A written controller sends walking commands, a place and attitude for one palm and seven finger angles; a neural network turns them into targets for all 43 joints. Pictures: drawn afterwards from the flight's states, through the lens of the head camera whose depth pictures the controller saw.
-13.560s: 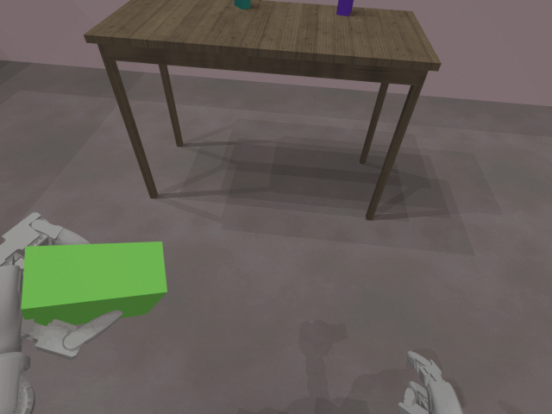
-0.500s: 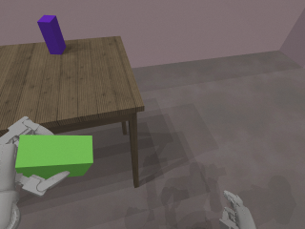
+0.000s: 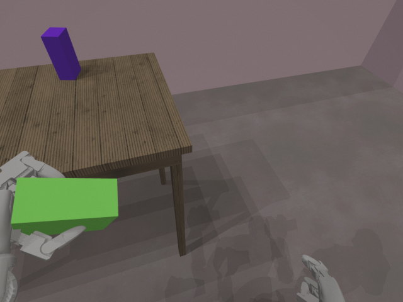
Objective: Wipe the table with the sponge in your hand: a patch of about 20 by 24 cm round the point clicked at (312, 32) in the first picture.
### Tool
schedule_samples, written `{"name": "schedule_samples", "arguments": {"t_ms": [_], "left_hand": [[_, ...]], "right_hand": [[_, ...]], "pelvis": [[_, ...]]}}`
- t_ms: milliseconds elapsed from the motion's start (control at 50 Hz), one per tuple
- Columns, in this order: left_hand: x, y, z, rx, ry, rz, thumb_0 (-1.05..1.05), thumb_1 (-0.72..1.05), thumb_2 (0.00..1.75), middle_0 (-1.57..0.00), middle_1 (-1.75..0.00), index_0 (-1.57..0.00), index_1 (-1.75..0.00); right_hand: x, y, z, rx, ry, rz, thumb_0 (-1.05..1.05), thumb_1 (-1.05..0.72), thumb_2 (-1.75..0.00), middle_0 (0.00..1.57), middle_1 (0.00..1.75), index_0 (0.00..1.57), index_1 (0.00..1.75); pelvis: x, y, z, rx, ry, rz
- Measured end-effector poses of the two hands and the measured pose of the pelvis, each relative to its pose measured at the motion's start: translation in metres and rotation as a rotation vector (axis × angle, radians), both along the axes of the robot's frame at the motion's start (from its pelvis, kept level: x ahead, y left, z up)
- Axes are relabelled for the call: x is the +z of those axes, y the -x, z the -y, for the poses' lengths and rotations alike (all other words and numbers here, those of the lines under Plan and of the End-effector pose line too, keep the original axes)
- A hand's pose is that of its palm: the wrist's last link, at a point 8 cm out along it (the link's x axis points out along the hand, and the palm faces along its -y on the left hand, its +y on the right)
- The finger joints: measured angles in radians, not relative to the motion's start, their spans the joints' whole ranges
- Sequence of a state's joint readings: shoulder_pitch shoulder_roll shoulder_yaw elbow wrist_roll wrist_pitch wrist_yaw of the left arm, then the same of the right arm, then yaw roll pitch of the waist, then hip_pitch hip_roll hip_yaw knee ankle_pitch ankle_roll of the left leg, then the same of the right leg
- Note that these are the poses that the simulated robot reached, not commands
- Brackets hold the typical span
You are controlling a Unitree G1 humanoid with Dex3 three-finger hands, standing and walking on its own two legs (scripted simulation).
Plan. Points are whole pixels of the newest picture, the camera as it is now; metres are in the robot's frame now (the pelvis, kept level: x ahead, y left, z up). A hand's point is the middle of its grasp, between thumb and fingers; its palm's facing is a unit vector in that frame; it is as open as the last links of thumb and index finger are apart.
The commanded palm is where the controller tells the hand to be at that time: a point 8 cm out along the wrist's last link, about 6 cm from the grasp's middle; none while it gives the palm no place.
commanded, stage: shuffle to correct the standing spot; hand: left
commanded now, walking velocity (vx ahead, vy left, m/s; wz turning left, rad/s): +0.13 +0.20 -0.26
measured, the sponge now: (82, 207) +0.23 +0.21 +0.13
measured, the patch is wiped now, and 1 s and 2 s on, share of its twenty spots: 0.00 0.00 0.00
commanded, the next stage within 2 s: come to a stop and stand still in 1.26 s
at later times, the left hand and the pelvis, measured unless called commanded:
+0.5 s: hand (57, 151) +0.30 +0.27 +0.17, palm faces +0.29 -0.82 -0.50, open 10.2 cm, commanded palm +0.25 +0.32 +0.18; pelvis +0.06 +0.05 -0.01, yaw -5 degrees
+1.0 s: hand (15, 128) +0.35 +0.37 +0.18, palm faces +0.32 -0.82 -0.48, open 10.2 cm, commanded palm +0.28 +0.41 +0.18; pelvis +0.10 +0.15 -0.02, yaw -5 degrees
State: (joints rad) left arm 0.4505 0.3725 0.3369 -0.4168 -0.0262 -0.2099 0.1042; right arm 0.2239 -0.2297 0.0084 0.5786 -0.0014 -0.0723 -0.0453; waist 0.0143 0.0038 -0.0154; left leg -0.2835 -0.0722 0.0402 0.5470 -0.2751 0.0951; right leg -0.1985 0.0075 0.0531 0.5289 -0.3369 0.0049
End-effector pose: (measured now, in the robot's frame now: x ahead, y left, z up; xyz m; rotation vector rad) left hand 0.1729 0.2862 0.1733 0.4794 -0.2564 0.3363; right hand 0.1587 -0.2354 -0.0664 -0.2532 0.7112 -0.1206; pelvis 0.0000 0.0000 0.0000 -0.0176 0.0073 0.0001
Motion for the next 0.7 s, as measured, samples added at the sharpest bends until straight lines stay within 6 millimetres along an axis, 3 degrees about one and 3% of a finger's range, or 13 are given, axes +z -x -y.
{"name": "schedule_samples", "arguments": {"t_ms": [220, 320, 440, 540, 620, 700], "left_hand": [[0.005, -0.047, 0.01, -0.09, -0.038, 0.051, 0.0, -0.51, 1.03, -0.72, -1.38, -0.72, -1.37], [-0.001, -0.061, -0.006, -0.119, -0.058, 0.071, 0.0, -0.51, 1.03, -0.72, -1.38, -0.72, -1.37], [0.005, -0.087, -0.026, -0.108, -0.11, 0.016, -0.01, -0.51, 1.03, -0.72, -1.38, -0.73, -1.37], [0.023, -0.099, -0.024, -0.12, -0.137, 0.034, -0.01, -0.51, 1.03, -0.72, -1.38, -0.73, -1.37], [0.024, -0.103, -0.022, -0.133, -0.139, 0.034, 0.0, -0.51, 1.03, -0.72, -1.38, -0.73, -1.37], [0.016, -0.109, -0.041, -0.096, -0.094, -0.016, 0.0, -0.51, 1.03, -0.72, -1.38, -0.73, -1.37]], "right_hand": [[-0.018, -0.013, -0.004, -0.047, -0.039, -0.044, 0.01, -0.9, -0.9, 0.2, 0.3, 0.2, 0.29], [-0.024, -0.019, -0.007, -0.071, -0.002, -0.087, 0.01, -0.91, -0.9, 0.2, 0.3, 0.2, 0.29], [-0.027, -0.027, -0.034, -0.137, -0.057, -0.05, 0.01, -0.91, -0.9, 0.2, 0.3, 0.19, 0.29], [-0.032, -0.033, -0.058, -0.115, -0.128, -0.037, 0.01, -0.91, -0.9, 0.2, 0.3, 0.2, 0.29], [-0.045, -0.041, -0.066, -0.096, -0.137, -0.067, 0.01, -0.91, -0.9, 0.2, 0.3, 0.2, 0.29], [-0.039, -0.044, -0.069, -0.103, -0.118, -0.122, 0.01, -0.91, -0.9, 0.2, 0.3, 0.2, 0.29]], "pelvis": [[-0.01, -0.026, -0.009, -0.034, 0.006, -0.009], [-0.019, -0.042, -0.028, -0.051, -0.004, 0.006], [-0.014, -0.054, -0.047, -0.087, -0.033, 0.029], [-0.01, -0.065, -0.053, -0.096, -0.039, 0.016], [-0.013, -0.074, -0.061, -0.081, -0.021, 0.012], [-0.003, -0.084, -0.073, -0.08, -0.043, 0.008]]}}
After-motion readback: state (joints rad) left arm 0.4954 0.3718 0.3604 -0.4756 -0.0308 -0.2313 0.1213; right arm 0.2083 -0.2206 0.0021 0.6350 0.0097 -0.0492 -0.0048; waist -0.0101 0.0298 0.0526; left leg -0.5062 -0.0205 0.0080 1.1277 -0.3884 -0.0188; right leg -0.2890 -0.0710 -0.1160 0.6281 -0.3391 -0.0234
